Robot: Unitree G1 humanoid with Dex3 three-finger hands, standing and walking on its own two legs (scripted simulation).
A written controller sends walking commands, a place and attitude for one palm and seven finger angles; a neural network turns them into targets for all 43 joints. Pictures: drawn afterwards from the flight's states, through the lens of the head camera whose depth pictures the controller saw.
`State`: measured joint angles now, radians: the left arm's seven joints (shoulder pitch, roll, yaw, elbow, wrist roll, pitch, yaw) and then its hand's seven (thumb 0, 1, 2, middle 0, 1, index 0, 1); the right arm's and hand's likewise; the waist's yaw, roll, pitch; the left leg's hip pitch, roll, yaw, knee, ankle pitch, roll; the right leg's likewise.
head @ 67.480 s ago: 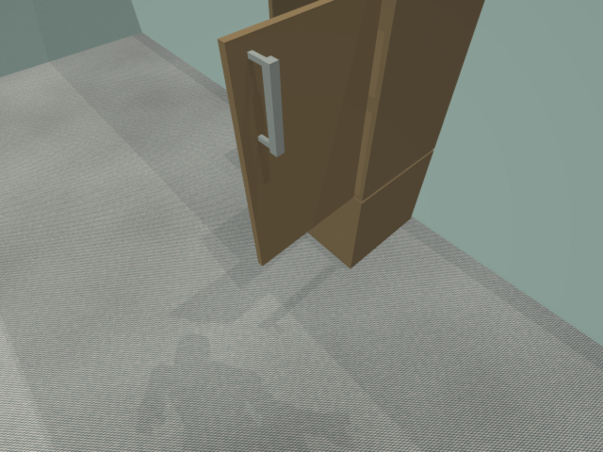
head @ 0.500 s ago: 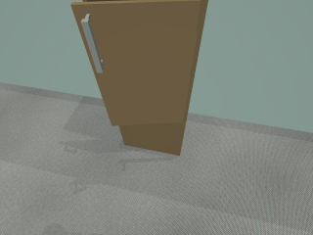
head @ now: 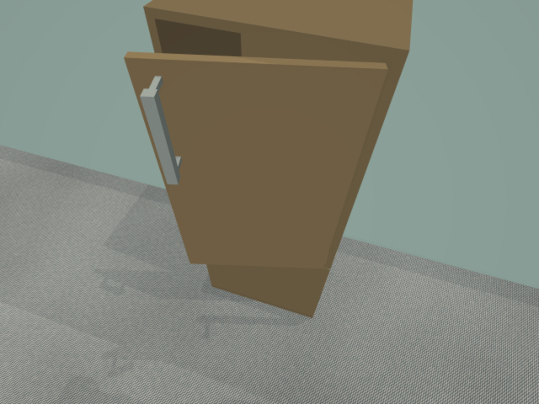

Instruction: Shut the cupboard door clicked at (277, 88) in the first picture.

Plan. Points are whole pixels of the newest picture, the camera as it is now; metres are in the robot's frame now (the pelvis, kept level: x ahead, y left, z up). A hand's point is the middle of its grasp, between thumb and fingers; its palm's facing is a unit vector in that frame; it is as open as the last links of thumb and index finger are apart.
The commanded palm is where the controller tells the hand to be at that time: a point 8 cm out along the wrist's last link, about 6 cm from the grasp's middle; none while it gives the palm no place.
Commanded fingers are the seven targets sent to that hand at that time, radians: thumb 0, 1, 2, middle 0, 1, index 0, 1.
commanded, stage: come to a stop and stand still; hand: left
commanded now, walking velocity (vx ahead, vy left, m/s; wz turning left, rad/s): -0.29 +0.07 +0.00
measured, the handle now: (165, 134) +0.48 +0.21 +0.13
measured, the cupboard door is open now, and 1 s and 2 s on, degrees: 16 16 16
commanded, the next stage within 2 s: look again from close up in 1.18 s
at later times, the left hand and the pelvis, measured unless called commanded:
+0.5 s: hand out of the picture +0.09 +0.21 -0.19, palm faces +0.06 -0.97 -0.22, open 7.4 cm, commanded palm none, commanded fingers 0.00 0.90 0.90 -0.20 -0.30 -0.20 -0.30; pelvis +0.03 +0.01 -0.01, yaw +1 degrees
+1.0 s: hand out of the picture +0.00 +0.16 -0.18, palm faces +0.00 -0.99 -0.17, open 7.3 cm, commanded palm none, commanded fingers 0.00 0.90 0.90 -0.20 -0.30 -0.20 -0.30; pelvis +0.00 +0.00 +0.00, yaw -1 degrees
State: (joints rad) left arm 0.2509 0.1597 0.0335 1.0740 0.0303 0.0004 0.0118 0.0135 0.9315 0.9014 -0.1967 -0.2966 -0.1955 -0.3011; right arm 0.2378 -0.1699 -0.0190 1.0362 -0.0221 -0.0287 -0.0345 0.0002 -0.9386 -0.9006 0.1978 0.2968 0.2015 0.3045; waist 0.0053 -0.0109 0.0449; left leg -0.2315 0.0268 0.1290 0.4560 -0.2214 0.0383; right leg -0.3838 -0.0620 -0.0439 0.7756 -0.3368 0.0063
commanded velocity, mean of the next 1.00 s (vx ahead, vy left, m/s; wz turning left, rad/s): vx -0.06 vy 0.03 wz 0.00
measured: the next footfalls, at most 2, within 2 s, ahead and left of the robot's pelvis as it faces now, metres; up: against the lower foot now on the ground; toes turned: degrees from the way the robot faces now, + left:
right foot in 0.06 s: +0.10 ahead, -0.15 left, +0.00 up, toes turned -2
left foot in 0.40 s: +0.06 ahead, +0.11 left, +0.00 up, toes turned +4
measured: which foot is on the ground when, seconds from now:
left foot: down 0.00-0.14, up 0.16-0.38, down 0.40-1.00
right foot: up 0.00-0.04, down 0.06-0.40, up 0.42-0.66, down 0.68-1.00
